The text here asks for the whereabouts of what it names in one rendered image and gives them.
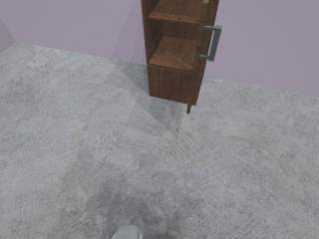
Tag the handle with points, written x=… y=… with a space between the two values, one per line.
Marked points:
x=214 y=44

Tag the cupboard door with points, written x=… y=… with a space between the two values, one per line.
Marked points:
x=204 y=19

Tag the left robot thigh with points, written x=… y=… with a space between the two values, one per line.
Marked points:
x=128 y=232

